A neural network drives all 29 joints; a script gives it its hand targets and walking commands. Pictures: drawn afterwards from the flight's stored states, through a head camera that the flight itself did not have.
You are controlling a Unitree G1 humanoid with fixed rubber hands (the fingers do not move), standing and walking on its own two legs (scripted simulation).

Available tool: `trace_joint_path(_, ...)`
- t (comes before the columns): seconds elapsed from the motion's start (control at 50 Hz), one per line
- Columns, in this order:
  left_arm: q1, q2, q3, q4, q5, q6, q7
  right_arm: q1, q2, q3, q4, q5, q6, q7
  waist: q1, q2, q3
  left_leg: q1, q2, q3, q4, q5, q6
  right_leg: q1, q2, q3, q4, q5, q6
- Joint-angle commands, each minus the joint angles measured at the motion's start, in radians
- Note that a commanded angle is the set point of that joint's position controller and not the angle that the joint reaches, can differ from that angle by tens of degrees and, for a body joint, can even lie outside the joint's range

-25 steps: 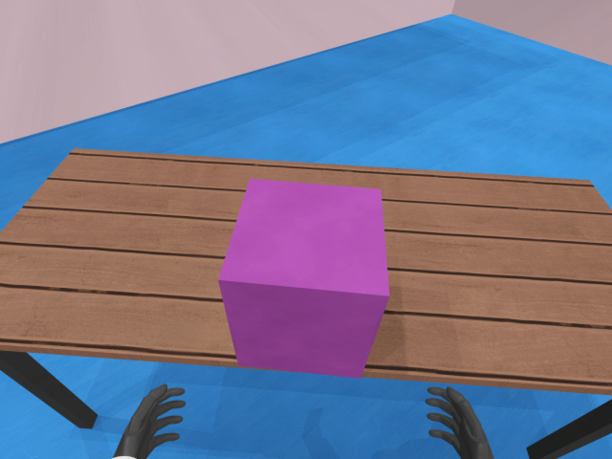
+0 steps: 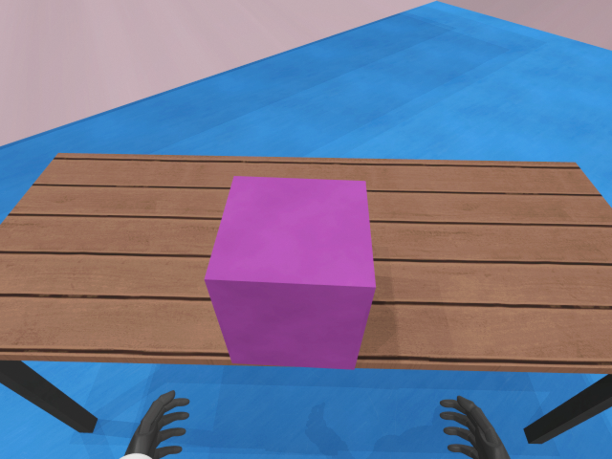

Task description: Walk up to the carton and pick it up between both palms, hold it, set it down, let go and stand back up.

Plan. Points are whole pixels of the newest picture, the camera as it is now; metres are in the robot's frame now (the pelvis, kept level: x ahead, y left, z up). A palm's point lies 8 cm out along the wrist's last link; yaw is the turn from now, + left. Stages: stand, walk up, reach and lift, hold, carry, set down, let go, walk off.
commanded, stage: let go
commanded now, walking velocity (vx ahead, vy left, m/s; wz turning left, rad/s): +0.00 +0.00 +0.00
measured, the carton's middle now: (296, 275) +0.41 +0.03 -0.03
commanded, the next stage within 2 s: stand in 0.20 s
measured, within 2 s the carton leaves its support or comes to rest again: neither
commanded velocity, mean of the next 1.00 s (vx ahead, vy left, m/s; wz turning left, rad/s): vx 0.00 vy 0.00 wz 0.00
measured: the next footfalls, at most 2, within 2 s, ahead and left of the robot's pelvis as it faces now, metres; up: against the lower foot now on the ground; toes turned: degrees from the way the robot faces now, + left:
none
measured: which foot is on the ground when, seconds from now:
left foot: down 0.00-1.00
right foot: down 0.00-1.00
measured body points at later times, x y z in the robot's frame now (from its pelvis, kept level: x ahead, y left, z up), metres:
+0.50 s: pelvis -0.02 +0.01 -0.01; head -0.04 +0.01 +0.44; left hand +0.08 +0.27 -0.11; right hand +0.09 -0.25 -0.12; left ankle -0.01 +0.13 -0.75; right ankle +0.00 -0.12 -0.75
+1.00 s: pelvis -0.06 +0.02 -0.01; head -0.07 +0.01 +0.44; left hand -0.02 +0.28 -0.14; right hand +0.01 -0.24 -0.14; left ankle -0.01 +0.13 -0.75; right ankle +0.00 -0.12 -0.75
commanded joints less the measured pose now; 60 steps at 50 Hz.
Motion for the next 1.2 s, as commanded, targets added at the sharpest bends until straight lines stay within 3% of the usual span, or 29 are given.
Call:
trace_joint_path(0.0, -0.057, 0.098, 0.038, -0.100, 0.004, -0.022, 0.001, -0.064, -0.103, -0.024, -0.113, 0.003, -0.027, -0.004, 0.008, -0.005, -0.103, 0.054, -0.047, 0.070, -0.029, 0.213, -0.006, -0.034, 0.002, -0.050, -0.070, 0.190, 0.002)
trace_joint_path(0.12, -0.080, 0.101, 0.037, -0.106, 0.003, -0.017, 0.007, -0.067, -0.101, -0.030, -0.132, -0.005, -0.012, -0.001, 0.007, 0.000, -0.091, 0.046, -0.041, 0.074, -0.036, 0.181, -0.001, -0.052, 0.002, -0.047, -0.071, 0.149, -0.003)
trace_joint_path(0.14, -0.044, 0.062, 0.022, -0.158, -0.017, -0.021, 0.007, -0.050, -0.136, -0.062, -0.198, 0.000, -0.023, -0.004, 0.055, -0.026, -0.119, -0.018, -0.067, 0.082, 0.002, 0.193, -0.018, -0.019, 0.006, -0.048, -0.041, 0.151, 0.004)
trace_joint_path(0.16, -0.040, 0.074, 0.025, -0.135, -0.011, -0.013, 0.001, -0.033, -0.131, -0.050, -0.190, 0.004, -0.021, -0.007, 0.027, -0.010, -0.113, -0.004, -0.064, 0.085, 0.002, 0.183, -0.019, -0.034, 0.007, -0.044, -0.037, 0.169, 0.000)
trace_joint_path(0.18, -0.054, 0.081, 0.033, -0.150, -0.011, -0.013, -0.001, -0.034, -0.130, -0.051, -0.192, 0.005, -0.021, -0.009, 0.037, -0.011, -0.106, -0.015, -0.067, 0.083, 0.008, 0.182, -0.019, -0.037, 0.006, -0.046, -0.035, 0.163, 0.002)
trace_joint_path(0.2, 0.075, 0.181, 0.069, -0.015, 0.029, -0.107, 0.015, 0.032, -0.190, -0.047, -0.101, 0.015, 0.081, -0.036, 0.041, 0.058, -0.187, -0.100, 0.044, -0.037, 0.086, 0.357, 0.029, -0.063, -0.081, 0.028, 0.056, 0.329, -0.003)
trace_joint_path(0.22, 0.100, 0.196, 0.071, -0.006, 0.030, -0.144, 0.014, 0.066, -0.191, -0.046, -0.120, 0.018, 0.120, -0.041, 0.018, 0.040, -0.232, -0.029, 0.069, -0.055, 0.094, 0.384, 0.045, -0.044, -0.111, 0.051, 0.070, 0.378, -0.007)
trace_joint_path(0.28, 0.056, 0.150, 0.053, -0.002, 0.022, -0.174, 0.007, 0.070, -0.176, -0.034, -0.112, 0.021, 0.154, -0.036, -0.004, 0.007, -0.198, -0.052, 0.068, -0.071, 0.075, 0.289, 0.047, -0.083, -0.107, 0.058, 0.056, 0.307, -0.001)
trace_joint_path(0.34, 0.073, 0.153, 0.046, 0.022, 0.019, -0.175, 0.003, 0.066, -0.184, -0.028, -0.102, 0.016, 0.163, -0.024, -0.003, 0.008, -0.115, -0.105, 0.058, -0.079, 0.051, 0.179, 0.043, -0.127, -0.102, 0.059, 0.032, 0.222, 0.003)
trace_joint_path(0.76, 0.225, 0.204, 0.018, 0.131, 0.020, -0.169, 0.004, 0.156, -0.231, 0.002, -0.043, 0.014, 0.182, -0.015, 0.002, 0.023, -0.003, -0.293, 0.044, -0.140, -0.038, -0.231, 0.051, -0.191, -0.083, 0.061, 0.031, -0.122, 0.008)
trace_joint_path(1.0, 0.270, 0.200, 0.027, 0.158, 0.021, -0.164, 0.005, 0.202, -0.221, -0.002, -0.023, 0.011, 0.191, -0.016, -0.005, 0.008, 0.012, -0.297, 0.033, -0.139, -0.010, -0.260, 0.050, -0.257, -0.084, 0.080, 0.023, -0.210, 0.000)
trace_joint_path(1.04, 0.268, 0.201, 0.024, 0.157, 0.018, -0.163, 0.005, 0.207, -0.222, 0.000, -0.023, 0.009, 0.190, -0.018, -0.007, -0.013, 0.010, -0.287, 0.035, -0.134, -0.009, -0.250, 0.049, -0.265, -0.085, 0.073, 0.023, -0.202, 0.000)
trace_joint_path(1.18, 0.279, 0.198, 0.022, 0.165, 0.017, -0.160, 0.007, 0.213, -0.219, 0.005, -0.014, 0.011, 0.192, -0.022, -0.005, 0.003, 0.006, -0.278, 0.037, -0.128, 0.000, -0.209, 0.047, -0.255, -0.088, 0.077, 0.029, -0.166, -0.003)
